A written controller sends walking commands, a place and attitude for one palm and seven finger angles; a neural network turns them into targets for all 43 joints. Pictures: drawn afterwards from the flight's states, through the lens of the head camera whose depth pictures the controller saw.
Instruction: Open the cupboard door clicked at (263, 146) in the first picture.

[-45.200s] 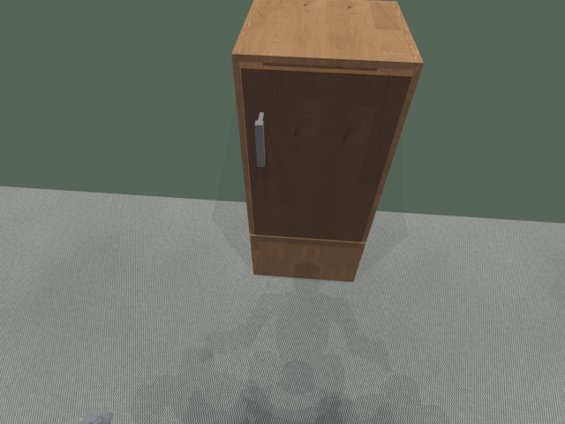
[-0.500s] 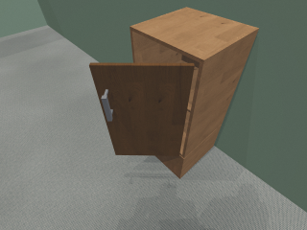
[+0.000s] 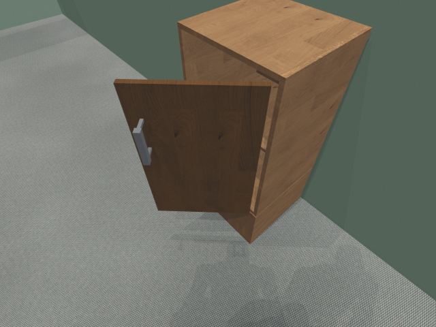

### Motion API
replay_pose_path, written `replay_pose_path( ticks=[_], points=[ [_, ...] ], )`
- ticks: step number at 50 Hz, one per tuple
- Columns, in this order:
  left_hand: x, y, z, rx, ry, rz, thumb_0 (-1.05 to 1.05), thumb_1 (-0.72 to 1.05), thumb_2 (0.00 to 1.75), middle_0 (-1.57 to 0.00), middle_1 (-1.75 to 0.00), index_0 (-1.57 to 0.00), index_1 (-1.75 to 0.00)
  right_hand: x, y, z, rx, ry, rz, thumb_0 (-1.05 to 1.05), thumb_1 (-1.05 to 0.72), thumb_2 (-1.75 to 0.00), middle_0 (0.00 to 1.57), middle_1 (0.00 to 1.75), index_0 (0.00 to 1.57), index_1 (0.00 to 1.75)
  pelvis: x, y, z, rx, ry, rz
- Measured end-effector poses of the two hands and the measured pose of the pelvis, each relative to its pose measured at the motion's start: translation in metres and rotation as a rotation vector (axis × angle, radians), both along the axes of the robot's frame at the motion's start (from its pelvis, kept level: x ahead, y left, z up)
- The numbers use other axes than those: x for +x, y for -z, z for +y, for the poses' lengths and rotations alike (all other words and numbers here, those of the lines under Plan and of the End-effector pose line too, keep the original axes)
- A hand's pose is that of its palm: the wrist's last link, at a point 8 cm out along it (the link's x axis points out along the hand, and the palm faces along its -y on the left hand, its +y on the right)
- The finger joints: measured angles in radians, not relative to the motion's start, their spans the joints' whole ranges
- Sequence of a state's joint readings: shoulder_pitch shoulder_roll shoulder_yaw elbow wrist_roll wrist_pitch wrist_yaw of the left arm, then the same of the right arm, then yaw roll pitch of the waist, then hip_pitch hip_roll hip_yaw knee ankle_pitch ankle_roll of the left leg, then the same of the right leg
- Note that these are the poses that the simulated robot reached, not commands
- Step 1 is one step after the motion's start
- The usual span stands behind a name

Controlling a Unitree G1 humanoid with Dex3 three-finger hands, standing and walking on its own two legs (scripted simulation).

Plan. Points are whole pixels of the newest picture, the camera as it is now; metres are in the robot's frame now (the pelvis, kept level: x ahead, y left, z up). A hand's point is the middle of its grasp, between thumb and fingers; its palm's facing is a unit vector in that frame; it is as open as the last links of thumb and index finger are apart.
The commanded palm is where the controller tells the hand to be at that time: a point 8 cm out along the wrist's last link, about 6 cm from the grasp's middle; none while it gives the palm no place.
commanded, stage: come to a stop and stand still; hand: left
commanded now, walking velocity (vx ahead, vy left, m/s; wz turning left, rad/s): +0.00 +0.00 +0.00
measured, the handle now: (144, 142) +0.57 +0.24 -0.05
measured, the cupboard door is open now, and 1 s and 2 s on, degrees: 46 46 46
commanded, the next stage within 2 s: look again from close up in 0.32 s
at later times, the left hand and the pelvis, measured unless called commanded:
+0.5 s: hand out of the picture +0.04 +0.17 -0.17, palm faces +0.01 -0.98 -0.21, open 7.3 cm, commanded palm none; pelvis +0.02 +0.00 +0.00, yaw +0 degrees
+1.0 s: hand out of the picture +0.03 +0.17 -0.17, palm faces +0.02 -0.98 -0.20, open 7.3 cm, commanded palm none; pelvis +0.02 +0.00 +0.00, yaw +0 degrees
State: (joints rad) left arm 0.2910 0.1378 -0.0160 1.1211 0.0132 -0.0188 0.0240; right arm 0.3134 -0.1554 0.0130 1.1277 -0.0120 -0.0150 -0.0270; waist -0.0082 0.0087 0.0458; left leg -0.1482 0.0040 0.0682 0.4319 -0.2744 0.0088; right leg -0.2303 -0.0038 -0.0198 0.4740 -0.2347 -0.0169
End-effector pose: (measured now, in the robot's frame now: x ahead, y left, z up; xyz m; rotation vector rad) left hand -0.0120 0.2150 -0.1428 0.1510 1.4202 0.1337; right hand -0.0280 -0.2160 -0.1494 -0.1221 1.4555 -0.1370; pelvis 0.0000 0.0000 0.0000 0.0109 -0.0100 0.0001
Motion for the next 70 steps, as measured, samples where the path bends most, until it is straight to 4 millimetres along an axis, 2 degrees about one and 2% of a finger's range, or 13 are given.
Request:
replay_pose_path(
  ticks=[12, 22, 35, 53, 54, 55, 57, 60, 63, 66, 68, 70],
  points=[
    [0.027, 0.001, 0.004, 0.020, 0.002, -0.041, 0.01, 0.92, 0.90, -0.20, -0.30, -0.20, -0.30, 0.031, 0.001, 0.002, 0.003, -0.005, -0.047, 0.01, -0.91, -0.90, 0.20, 0.30, 0.20, 0.30, 0.012, 0.000, -0.004, -0.003, -0.001, -0.002],
    [0.041, 0.000, 0.008, 0.026, 0.001, -0.062, 0.01, 0.92, 0.90, -0.20, -0.30, -0.20, -0.30, 0.046, -0.001, -0.004, -0.016, -0.013, -0.066, 0.01, -0.91, -0.90, 0.20, 0.30, 0.20, 0.30, 0.019, 0.000, -0.004, -0.003, -0.001, 0.000],
    [0.045, 0.000, 0.008, 0.025, -0.001, -0.061, 0.01, 0.92, 0.90, -0.20, -0.30, -0.20, -0.30, 0.048, -0.002, -0.004, -0.019, -0.014, -0.059, 0.01, -0.91, -0.90, 0.20, 0.30, 0.20, 0.30, 0.023, 0.000, -0.004, -0.003, -0.001, -0.001],
    [0.037, 0.001, 0.005, 0.022, -0.007, -0.046, 0.01, 0.92, 0.90, -0.20, -0.30, -0.20, -0.30, 0.042, -0.002, -0.003, -0.016, -0.006, -0.040, 0.01, -0.91, -0.90, 0.20, 0.30, 0.20, 0.30, 0.022, 0.000, -0.004, -0.009, -0.001, 0.003],
    [0.045, -0.004, 0.008, 0.026, -0.058, -0.094, 0.01, 0.92, 0.90, -0.21, -0.30, -0.20, -0.30, 0.045, -0.004, -0.004, -0.022, -0.004, -0.073, 0.01, -0.91, -0.90, 0.20, 0.30, 0.20, 0.30, 0.020, 0.000, -0.003, -0.012, -0.002, 0.005],
    [0.061, -0.016, 0.014, 0.042, -0.091, -0.213, 0.02, 0.93, 0.90, -0.21, -0.31, -0.21, -0.30, 0.052, -0.007, -0.008, -0.043, -0.012, -0.133, 0.01, -0.91, -0.90, 0.20, 0.30, 0.20, 0.30, 0.019, 0.001, -0.003, -0.009, -0.001, 0.007],
    [0.098, -0.050, 0.023, 0.082, -0.113, -0.484, 0.03, 0.93, 0.89, -0.21, -0.31, -0.21, -0.31, 0.070, -0.013, -0.015, -0.073, -0.020, -0.281, 0.02, -0.92, -0.90, 0.20, 0.30, 0.20, 0.30, 0.017, 0.003, -0.001, -0.004, -0.018, 0.014],
    [0.153, -0.097, 0.028, 0.075, -0.104, -0.855, 0.03, 0.90, 0.88, -0.21, -0.33, -0.21, -0.33, 0.107, -0.022, -0.028, -0.102, -0.068, -0.484, 0.02, -0.92, -0.90, 0.20, 0.30, 0.20, 0.30, 0.006, 0.010, 0.000, -0.004, -0.055, 0.049],
    [0.189, -0.123, 0.027, 0.006, -0.044, -1.173, 0.02, 0.84, 0.86, -0.21, -0.36, -0.21, -0.36, 0.147, -0.034, -0.040, -0.132, -0.123, -0.674, 0.02, -0.91, -0.90, 0.20, 0.30, 0.20, 0.30, -0.007, 0.025, -0.001, 0.001, -0.049, 0.118],
    [0.197, -0.125, 0.018, -0.093, 0.071, -1.407, 0.01, 0.78, 0.84, -0.21, -0.40, -0.21, -0.39, 0.184, -0.046, -0.049, -0.160, -0.184, -0.842, 0.02, -0.91, -0.90, 0.20, 0.30, 0.20, 0.30, -0.018, 0.048, -0.004, 0.008, -0.036, 0.181],
    [0.189, -0.113, 0.016, -0.140, 0.149, -1.465, 0.01, 0.74, 0.82, -0.21, -0.42, -0.21, -0.42, 0.204, -0.050, -0.052, -0.175, -0.220, -0.929, 0.01, -0.91, -0.90, 0.20, 0.30, 0.20, 0.30, -0.025, 0.065, -0.006, 0.012, -0.033, 0.210],
    [0.176, -0.093, 0.018, -0.181, 0.159, -1.440, 0.01, 0.69, 0.80, -0.22, -0.45, -0.22, -0.45, 0.220, -0.052, -0.050, -0.185, -0.245, -0.990, 0.01, -0.91, -0.90, 0.20, 0.30, 0.20, 0.30, -0.029, 0.080, -0.007, 0.009, -0.035, 0.229]
  ],
)
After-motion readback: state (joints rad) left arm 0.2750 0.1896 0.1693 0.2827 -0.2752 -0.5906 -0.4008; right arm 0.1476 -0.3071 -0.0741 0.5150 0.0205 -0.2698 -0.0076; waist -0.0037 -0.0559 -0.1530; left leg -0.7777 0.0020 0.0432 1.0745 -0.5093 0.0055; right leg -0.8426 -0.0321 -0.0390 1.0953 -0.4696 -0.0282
